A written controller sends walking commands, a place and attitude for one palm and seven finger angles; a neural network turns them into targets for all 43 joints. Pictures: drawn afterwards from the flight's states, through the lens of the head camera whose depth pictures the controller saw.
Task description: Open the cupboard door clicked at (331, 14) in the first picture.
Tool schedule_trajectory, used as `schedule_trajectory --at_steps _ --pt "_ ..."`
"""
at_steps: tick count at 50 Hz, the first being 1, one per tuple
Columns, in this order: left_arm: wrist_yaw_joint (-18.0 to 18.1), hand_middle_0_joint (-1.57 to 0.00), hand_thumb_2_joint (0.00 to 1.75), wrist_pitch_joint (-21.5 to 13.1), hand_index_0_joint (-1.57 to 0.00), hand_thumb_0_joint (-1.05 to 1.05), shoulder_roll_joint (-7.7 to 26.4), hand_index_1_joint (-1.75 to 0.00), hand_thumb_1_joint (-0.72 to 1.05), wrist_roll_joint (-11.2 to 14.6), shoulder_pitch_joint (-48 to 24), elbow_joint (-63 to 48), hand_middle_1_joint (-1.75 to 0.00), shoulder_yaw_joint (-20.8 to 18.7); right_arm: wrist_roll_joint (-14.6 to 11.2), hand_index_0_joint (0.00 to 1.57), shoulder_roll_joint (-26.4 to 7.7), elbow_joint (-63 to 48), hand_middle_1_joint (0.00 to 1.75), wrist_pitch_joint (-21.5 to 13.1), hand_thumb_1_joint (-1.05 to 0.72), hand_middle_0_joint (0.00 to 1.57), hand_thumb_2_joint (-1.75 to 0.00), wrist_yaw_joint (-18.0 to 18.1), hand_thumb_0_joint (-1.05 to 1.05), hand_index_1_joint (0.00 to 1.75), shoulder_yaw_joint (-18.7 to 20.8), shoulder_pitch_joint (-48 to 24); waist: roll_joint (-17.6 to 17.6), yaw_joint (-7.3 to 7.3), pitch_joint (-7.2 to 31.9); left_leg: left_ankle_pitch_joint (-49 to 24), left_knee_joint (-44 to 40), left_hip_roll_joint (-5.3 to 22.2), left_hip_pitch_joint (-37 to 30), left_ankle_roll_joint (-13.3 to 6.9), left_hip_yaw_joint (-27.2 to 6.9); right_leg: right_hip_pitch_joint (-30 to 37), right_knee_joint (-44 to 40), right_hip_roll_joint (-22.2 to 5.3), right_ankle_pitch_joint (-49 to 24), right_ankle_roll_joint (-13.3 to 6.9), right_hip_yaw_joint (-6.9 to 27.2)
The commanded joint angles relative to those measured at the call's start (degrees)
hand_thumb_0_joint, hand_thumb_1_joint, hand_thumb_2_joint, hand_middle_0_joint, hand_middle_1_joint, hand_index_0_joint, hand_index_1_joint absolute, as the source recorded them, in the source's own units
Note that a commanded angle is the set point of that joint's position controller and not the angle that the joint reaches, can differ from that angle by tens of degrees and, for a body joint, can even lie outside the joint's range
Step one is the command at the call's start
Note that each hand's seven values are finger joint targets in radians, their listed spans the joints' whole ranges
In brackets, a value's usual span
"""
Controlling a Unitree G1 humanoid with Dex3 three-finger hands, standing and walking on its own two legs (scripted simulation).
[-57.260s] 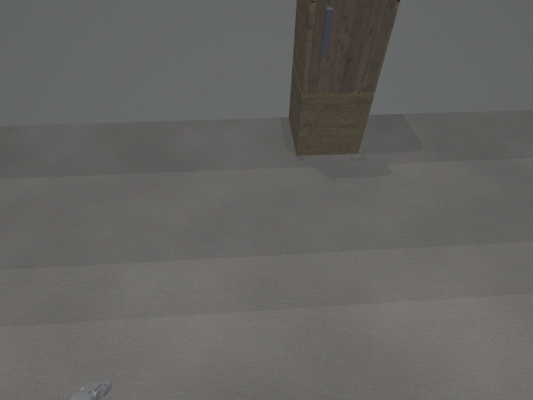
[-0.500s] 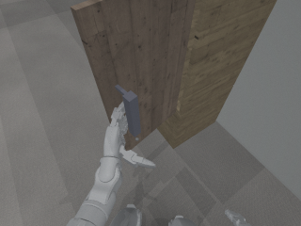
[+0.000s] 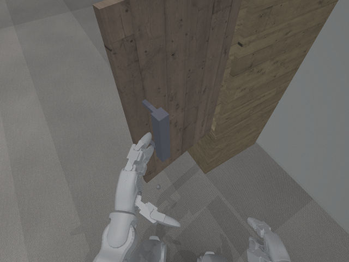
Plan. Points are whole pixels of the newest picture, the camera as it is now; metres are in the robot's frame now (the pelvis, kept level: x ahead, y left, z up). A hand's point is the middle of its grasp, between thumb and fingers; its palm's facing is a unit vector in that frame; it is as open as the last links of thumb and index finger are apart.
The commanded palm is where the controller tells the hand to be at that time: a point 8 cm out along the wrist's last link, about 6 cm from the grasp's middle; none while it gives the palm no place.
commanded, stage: slide the hand sideways off the handle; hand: left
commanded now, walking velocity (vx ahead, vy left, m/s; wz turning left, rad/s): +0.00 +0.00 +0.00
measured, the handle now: (155, 132) +0.40 +0.08 +0.05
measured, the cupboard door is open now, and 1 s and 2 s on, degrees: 100 100 100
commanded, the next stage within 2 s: draw the hand back to the body in 0.36 s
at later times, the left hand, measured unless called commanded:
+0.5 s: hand (141, 208) +0.23 +0.09 +0.04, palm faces -0.05 -1.00 -0.01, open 16.3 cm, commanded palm +0.21 +0.15 +0.05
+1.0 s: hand (89, 200) +0.21 +0.16 +0.13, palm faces +0.03 -0.99 -0.10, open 16.1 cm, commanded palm +0.18 +0.21 +0.14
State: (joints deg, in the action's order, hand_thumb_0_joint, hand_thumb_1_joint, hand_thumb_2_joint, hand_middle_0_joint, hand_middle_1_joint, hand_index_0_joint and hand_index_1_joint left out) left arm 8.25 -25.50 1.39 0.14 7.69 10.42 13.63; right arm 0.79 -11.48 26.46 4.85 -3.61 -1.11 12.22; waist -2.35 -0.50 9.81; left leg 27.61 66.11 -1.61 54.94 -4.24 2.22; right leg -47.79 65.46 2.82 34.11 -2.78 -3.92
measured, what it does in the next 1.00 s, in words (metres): stands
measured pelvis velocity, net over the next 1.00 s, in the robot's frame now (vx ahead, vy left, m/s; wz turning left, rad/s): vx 0.01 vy -0.02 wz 0.02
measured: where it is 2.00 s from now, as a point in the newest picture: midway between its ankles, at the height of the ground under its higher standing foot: outside the picture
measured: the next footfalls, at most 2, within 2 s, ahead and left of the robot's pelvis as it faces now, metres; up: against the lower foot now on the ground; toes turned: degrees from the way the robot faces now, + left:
none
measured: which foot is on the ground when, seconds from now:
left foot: down 0.00-1.00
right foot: down 0.00-1.00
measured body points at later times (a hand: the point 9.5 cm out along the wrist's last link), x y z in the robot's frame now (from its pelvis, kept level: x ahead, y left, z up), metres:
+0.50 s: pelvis -0.01 -0.02 -0.01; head +0.05 -0.03 +0.44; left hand +0.22 +0.14 +0.04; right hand +0.17 -0.25 -0.10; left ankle +0.04 +0.07 -0.65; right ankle -0.02 -0.10 -0.65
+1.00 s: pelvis +0.01 -0.02 +0.04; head +0.02 -0.02 +0.49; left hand +0.20 +0.21 +0.14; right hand +0.19 -0.25 -0.03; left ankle +0.04 +0.07 -0.65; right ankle -0.02 -0.10 -0.65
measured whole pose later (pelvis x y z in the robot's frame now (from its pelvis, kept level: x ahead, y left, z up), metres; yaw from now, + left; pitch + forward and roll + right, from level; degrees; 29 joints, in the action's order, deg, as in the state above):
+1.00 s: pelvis +0.01 -0.02 +0.04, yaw +1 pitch +9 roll -2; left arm -7.3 -16.5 15.0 13.2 28.4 -13.4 -4.6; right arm -2.7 -14.6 25.0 -2.3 3.3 -1.4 15.7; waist -3.1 -0.2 8.7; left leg 24.4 55.5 -0.9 40.2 -2.6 -0.1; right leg -32.2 52.5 4.3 29.7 -3.9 -5.1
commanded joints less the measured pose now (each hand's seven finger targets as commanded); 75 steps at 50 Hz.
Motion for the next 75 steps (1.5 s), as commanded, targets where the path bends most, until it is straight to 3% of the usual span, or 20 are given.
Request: schedule_trajectory --at_steps 1,13,16,21,23,27,35,37,39,44,47,48,49,50,51,54,59,65,72,75 --pt "-1.0 -0.15 0.30 -3.7 -0.15 0.00 0.1 -0.30 -0.50 -0.1 -2.2 -15.3 -0.30 -0.3 -0.2 0.20 -6.9 -9.1 0.30 -2.4 -0.90 0.20 -0.90 1.0 0.00 0.30 3.1 -1.8 2.8 0.96 14.7 -16.3 -8.4 2.0 -20.3 3.3 -7.2 -0.1 -8.4 -0.8 -19.8 0.2 1.9" --pt "-7.1 -0.15 0.30 -6.1 -0.15 0.00 6.0 -0.30 -0.50 4.4 3.7 -20.6 -0.30 -5.6 -0.7 0.20 -6.8 -9.0 0.30 -5.1 -0.90 0.20 -0.90 3.0 0.00 0.30 2.8 -2.9 2.2 1.86 12.5 -10.1 -5.7 1.2 -13.4 2.4 -5.9 0.9 -9.4 -0.8 -17.6 0.8 4.3" --pt "-9.1 -0.15 0.30 -5.4 -0.15 0.00 7.2 -0.30 -0.50 6.3 6.2 -21.7 -0.30 -7.0 -0.9 0.20 -7.0 -9.3 0.30 -5.7 -0.90 0.20 -0.90 3.3 0.00 0.30 2.7 -2.8 1.7 1.50 12.8 -9.4 -5.9 1.1 -12.7 2.4 -5.8 2.1 -10.1 -0.9 -17.1 0.9 4.8" --pt "-10.1 -0.15 0.30 -4.1 -0.15 0.00 7.6 -0.30 -0.50 7.2 4.4 -21.4 -0.30 -7.6 -1.0 0.20 -7.3 -9.2 0.30 -6.8 -0.90 0.20 -0.90 4.0 0.00 0.30 2.7 -2.6 3.6 2.59 11.5 -7.4 -4.4 1.1 -9.7 2.2 -5.8 1.5 -10.9 -1.5 -15.4 1.7 6.3" --pt "-9.8 -0.15 0.30 -4.2 -0.15 0.00 8.2 -0.30 -0.50 7.1 3.8 -21.4 -0.30 -8.5 -0.9 0.20 -7.2 -8.9 0.30 -7.3 -0.90 0.20 -0.90 4.1 0.00 0.30 2.8 -2.9 3.1 2.04 11.9 -7.7 -3.9 1.2 -9.3 2.3 -5.7 1.3 -10.4 -1.7 -15.1 1.6 6.6" --pt "-8.8 -0.15 0.30 -3.1 -0.15 0.00 14.9 -0.30 -0.50 8.5 8.6 -29.9 -0.30 -15.3 -1.4 0.20 -7.3 -10.7 0.30 -7.2 -0.90 0.20 -0.90 4.5 0.00 0.30 2.7 -1.7 0.5 -0.92 17.5 -10.9 -7.0 0.9 -13.3 2.2 -5.0 9.1 -12.2 -1.5 -18.6 1.6 7.4" --pt "-12.8 -0.15 0.30 3.9 -0.15 0.00 12.9 -0.30 -0.50 12.0 15.4 -28.0 -0.30 -15.1 -3.0 0.20 -7.8 -11.0 0.30 -7.4 -0.90 0.20 -0.90 6.0 0.00 0.30 1.7 -1.2 6.2 2.41 5.1 -7.6 -11.5 1.0 -14.2 2.2 -4.9 11.8 -21.0 -2.9 -18.4 4.4 9.0" --pt "-14.5 -0.15 0.30 4.5 -0.15 0.00 14.0 -0.30 -0.50 12.9 15.0 -28.8 -0.30 -16.1 -3.1 0.20 -8.4 -11.1 0.30 -7.9 -0.90 0.20 -0.90 6.5 0.00 0.30 1.8 -1.0 6.9 2.81 4.2 -7.6 -11.9 1.0 -15.0 2.0 -5.1 12.4 -22.5 -3.3 -17.7 4.9 9.4" --pt "-15.9 -0.15 0.30 4.4 -0.15 0.00 16.7 -0.30 -0.50 13.7 14.6 -30.0 -0.30 -19.0 -3.0 0.20 -8.6 -10.9 0.30 -8.5 -0.90 0.20 -0.90 6.9 0.00 0.30 1.7 -0.9 6.4 2.28 4.7 -8.1 -12.7 1.0 -15.8 2.2 -5.3 13.8 -23.1 -3.6 -18.5 4.8 9.8" --pt "-16.5 -0.15 0.32 3.2 -0.15 0.00 19.1 -0.30 -0.47 15.1 14.6 -36.2 -0.30 -22.1 -3.3 0.20 -8.1 -11.2 0.30 -10.2 -0.90 0.20 -0.90 7.1 0.00 0.30 1.5 -1.2 -1.0 0.86 5.9 -11.7 -16.0 1.0 -22.3 2.1 -5.2 14.9 -22.6 -2.1 -20.8 3.1 6.6" --pt "-16.5 -0.16 0.36 3.8 -0.16 0.00 19.9 -0.30 -0.36 16.0 17.7 -37.5 -0.30 -24.2 -3.5 0.20 -8.1 -11.0 0.30 -10.8 -0.90 0.20 -0.90 7.0 0.00 0.30 1.6 -0.8 -0.5 0.29 7.4 -14.6 -17.3 1.1 -25.0 2.1 -5.5 16.6 -22.4 -1.4 -24.5 3.1 5.0" --pt "-16.9 -0.16 0.37 4.6 -0.16 0.00 19.1 -0.30 -0.32 16.1 18.7 -36.9 -0.30 -23.6 -3.8 0.20 -8.0 -11.0 0.30 -10.9 -0.90 0.20 -0.90 7.0 0.00 0.30 1.5 -1.2 -1.3 0.37 5.5 -14.6 -18.0 1.1 -25.4 2.1 -5.3 16.2 -22.7 -1.2 -24.5 2.9 4.2" --pt "-10.6 -0.16 0.39 8.9 -0.16 0.00 26.0 -0.30 -0.29 7.9 18.5 -38.3 -0.30 -23.6 -3.6 0.20 -8.0 -11.4 0.30 -9.2 -0.90 0.20 -0.90 8.6 0.00 0.30 1.9 -2.1 -2.7 -2.13 6.5 -15.0 -21.3 1.9 -28.1 2.1 -5.4 17.3 -26.8 -3.4 -24.2 1.8 7.7" --pt "-7.5 -0.16 0.40 11.6 -0.16 0.00 21.4 -0.30 -0.26 7.3 19.8 -39.8 -0.30 -21.0 -3.6 0.20 -6.9 -12.1 0.30 -8.6 -0.90 0.20 -0.90 9.2 0.00 0.30 1.2 -1.7 -2.3 -0.56 4.1 -14.8 -22.6 2.0 -29.5 2.1 -5.3 17.6 -28.2 -3.7 -23.5 2.0 7.0" --pt "-6.2 -0.16 0.42 13.2 -0.16 0.00 20.0 -0.30 -0.22 6.9 22.1 -40.4 -0.30 -20.3 -3.5 0.20 -7.0 -12.2 0.30 -8.3 -0.90 0.20 -0.90 9.4 0.00 0.30 1.1 -1.2 -1.5 -0.54 3.4 -15.4 -23.4 2.2 -30.3 2.1 -5.6 17.7 -28.2 -3.5 -23.7 2.0 5.8" --pt "-3.5 -0.16 0.47 16.5 -0.16 0.00 20.6 -0.30 -0.12 4.9 24.2 -41.5 -0.30 -20.3 -3.4 0.20 -7.4 -11.5 0.30 -7.1 -0.90 0.20 -0.90 9.6 0.00 0.30 0.9 -1.7 0.1 -0.60 2.5 -18.5 -25.8 2.7 -33.8 1.8 -5.8 20.6 -29.6 -3.0 -26.1 2.0 4.4" --pt "-0.7 -0.17 0.54 18.4 -0.17 0.00 24.8 -0.30 0.06 3.9 19.5 -43.3 -0.30 -24.7 -2.9 0.20 -7.4 -10.1 0.30 -7.7 -0.90 0.20 -0.90 10.4 0.00 0.30 0.1 -3.5 2.2 -0.68 -0.1 -18.1 -30.7 2.9 -38.2 1.8 -6.1 24.2 -33.8 -2.7 -23.3 1.4 3.5" --pt "0.3 -0.18 0.63 19.4 -0.18 0.00 24.7 -0.30 0.27 3.4 17.9 -44.9 -0.30 -26.6 -2.8 0.20 -7.2 -7.5 0.30 -9.5 -0.90 0.20 -0.90 10.0 0.00 0.30 -0.4 -4.3 -3.3 -0.95 -2.2 -21.9 -35.8 3.8 -44.3 2.8 -7.7 27.6 -37.1 -2.4 -23.6 1.1 2.8" --pt "-0.1 -0.19 0.74 19.5 -0.19 0.00 27.5 -0.30 0.51 4.1 19.0 -43.5 -0.30 -33.0 -2.1 0.20 -7.9 -5.0 0.30 -10.6 -0.90 0.20 -0.90 8.8 0.00 0.30 0.0 -6.0 -0.2 -2.27 -3.6 -25.6 -40.3 4.3 -46.9 3.6 -7.7 34.0 -41.1 -2.2 -26.2 1.0 2.4" --pt "-0.4 -0.19 0.78 18.9 -0.19 0.00 28.0 -0.30 0.62 4.3 17.5 -45.9 -0.30 -35.0 -2.1 0.20 -7.8 -4.5 0.30 -10.8 -0.90 0.20 -0.90 8.4 0.00 0.30 0.4 -6.0 -1.2 -2.20 -3.1 -29.3 -41.2 4.6 -49.0 4.1 -7.4 35.5 -41.8 -2.2 -27.9 1.2 2.4"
